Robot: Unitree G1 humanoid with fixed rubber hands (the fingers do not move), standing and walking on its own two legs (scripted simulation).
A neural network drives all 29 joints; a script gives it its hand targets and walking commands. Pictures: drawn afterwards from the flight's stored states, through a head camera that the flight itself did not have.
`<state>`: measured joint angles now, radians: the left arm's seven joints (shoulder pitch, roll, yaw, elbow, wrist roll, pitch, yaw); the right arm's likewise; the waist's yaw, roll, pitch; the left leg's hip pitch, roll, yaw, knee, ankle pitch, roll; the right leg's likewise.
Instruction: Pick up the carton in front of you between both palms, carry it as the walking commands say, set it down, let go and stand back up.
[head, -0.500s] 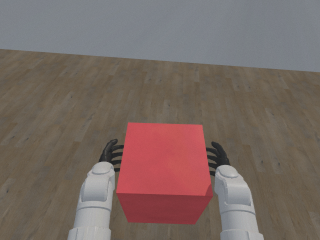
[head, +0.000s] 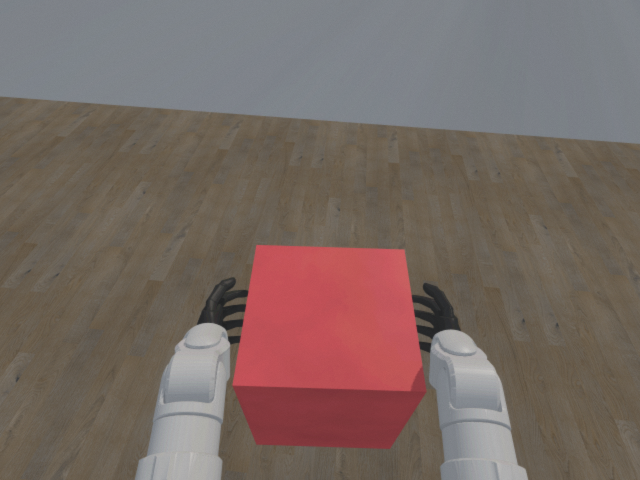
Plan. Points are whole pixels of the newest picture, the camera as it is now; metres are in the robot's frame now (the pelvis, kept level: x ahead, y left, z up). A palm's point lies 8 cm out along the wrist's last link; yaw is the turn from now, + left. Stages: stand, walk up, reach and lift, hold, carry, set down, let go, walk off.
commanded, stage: carry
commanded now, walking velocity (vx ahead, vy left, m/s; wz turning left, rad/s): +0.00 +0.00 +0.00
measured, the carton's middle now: (326, 352) +0.31 +0.00 -0.05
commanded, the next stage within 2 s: hold in 0.04 s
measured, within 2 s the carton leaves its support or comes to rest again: neither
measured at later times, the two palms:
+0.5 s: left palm (217, 333) +0.30 +0.15 +0.03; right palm (441, 338) +0.30 -0.15 +0.03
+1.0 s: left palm (256, 362) +0.37 +0.13 -0.19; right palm (416, 364) +0.37 -0.17 -0.19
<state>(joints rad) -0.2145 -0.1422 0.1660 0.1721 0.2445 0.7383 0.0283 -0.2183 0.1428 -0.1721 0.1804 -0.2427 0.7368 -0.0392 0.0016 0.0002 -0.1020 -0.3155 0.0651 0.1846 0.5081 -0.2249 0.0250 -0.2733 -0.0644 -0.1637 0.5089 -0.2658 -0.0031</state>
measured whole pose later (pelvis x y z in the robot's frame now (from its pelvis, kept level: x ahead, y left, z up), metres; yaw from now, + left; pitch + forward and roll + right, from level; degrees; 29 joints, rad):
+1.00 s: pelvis -0.05 -0.01 -0.11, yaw +1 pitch +33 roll +0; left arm -0.70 -0.14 0.40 0.47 0.24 0.23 0.06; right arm -0.73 0.08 -0.43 0.52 -0.21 0.23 -0.01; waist -0.02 -0.01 -0.03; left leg -1.36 -0.07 -0.06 1.13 -0.35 -0.01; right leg -1.32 0.09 0.07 1.17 -0.42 0.00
